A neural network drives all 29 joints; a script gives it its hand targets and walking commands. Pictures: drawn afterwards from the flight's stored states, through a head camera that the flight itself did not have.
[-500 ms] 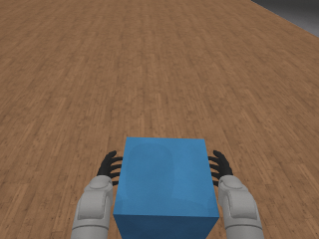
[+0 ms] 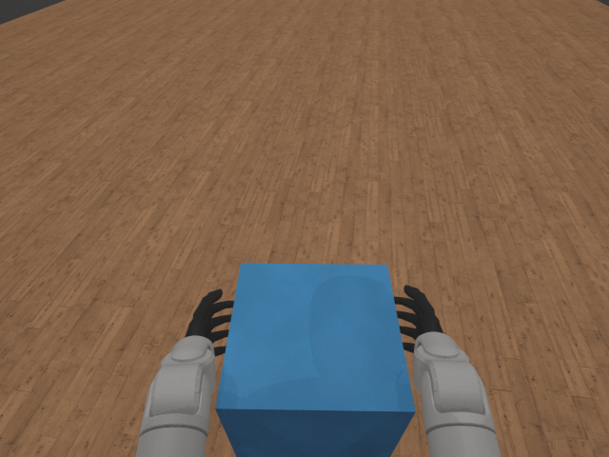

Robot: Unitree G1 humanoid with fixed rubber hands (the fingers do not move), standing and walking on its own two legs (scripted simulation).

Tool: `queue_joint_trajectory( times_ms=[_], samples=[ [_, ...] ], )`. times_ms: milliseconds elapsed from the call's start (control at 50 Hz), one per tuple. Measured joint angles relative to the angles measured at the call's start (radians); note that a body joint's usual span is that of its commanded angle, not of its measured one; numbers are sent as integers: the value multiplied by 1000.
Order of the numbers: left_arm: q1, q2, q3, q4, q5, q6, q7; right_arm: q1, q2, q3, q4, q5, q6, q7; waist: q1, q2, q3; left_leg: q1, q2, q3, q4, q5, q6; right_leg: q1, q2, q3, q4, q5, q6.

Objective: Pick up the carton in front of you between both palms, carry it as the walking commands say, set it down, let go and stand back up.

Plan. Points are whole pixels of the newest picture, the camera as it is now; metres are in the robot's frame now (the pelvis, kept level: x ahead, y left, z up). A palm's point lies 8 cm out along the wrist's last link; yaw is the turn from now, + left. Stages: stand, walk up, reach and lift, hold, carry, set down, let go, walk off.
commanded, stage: hold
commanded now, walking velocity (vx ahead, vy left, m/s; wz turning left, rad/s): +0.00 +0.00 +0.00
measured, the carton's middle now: (312, 370) +0.28 +0.01 -0.05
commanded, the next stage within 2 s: set down in 0.10 s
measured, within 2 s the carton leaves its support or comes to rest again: neither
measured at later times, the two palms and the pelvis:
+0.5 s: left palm (238, 335) +0.32 +0.12 -0.02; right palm (439, 339) +0.32 -0.18 -0.02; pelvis -0.02 -0.04 -0.02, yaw +1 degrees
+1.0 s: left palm (255, 363) +0.38 +0.12 -0.22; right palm (408, 381) +0.35 -0.18 -0.22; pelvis -0.04 +0.01 -0.15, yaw +0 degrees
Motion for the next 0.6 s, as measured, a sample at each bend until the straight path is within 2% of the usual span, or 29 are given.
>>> queue_joint_trajectory(
  times_ms=[140,200,280,360,440,520,600],
  samples=[
    [-41,-8,15,53,31,-4,-18,-13,2,-25,7,-15,14,3,-11,6,-6,-3,24,-15,-6,8,-13,-6,23,-17,6,1,-26],
    [-73,-15,43,90,58,-13,-32,-42,8,-48,35,-19,12,2,-6,5,-7,-13,31,-19,8,-1,2,-18,32,-21,21,-4,-35],
    [-149,-33,141,186,117,-55,-61,-129,32,-129,135,-41,-19,3,0,5,-8,-44,34,-34,55,-32,27,-44,44,-26,56,-20,-41],
    [-245,-21,240,308,179,-118,-93,-234,72,-238,243,-93,-75,-2,-12,5,1,-101,32,-58,123,-60,43,-91,53,-35,107,-41,-45],
    [-338,-5,318,408,239,-188,-118,-309,96,-323,311,-141,-146,-4,-21,-1,15,-206,28,-67,208,-83,38,-193,55,-39,183,-63,-51],
    [-384,4,344,449,263,-275,-120,-334,97,-348,338,-153,-239,-2,-18,-9,22,-367,18,-58,300,-105,18,-360,51,-28,275,-78,-55],
    [-401,18,315,444,226,-377,-104,-333,87,-328,328,-128,-356,-5,-14,-17,32,-568,4,-41,388,-113,-5,-568,43,-8,363,-83,-47]
  ],
)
